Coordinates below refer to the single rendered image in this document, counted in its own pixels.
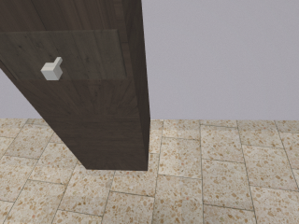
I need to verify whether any drawer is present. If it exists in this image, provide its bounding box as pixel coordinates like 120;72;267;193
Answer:
0;29;127;80

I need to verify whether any cabinet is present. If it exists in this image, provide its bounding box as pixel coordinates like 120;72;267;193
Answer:
0;0;150;171

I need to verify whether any handle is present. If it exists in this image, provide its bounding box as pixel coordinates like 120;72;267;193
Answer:
40;57;63;80

